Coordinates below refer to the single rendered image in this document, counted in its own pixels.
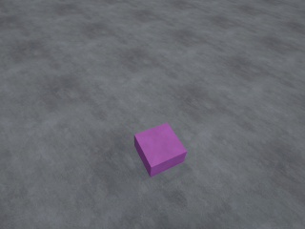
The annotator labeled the carton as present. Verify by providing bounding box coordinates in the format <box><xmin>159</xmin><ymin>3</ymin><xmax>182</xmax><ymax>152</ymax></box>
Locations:
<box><xmin>133</xmin><ymin>122</ymin><xmax>187</xmax><ymax>177</ymax></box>

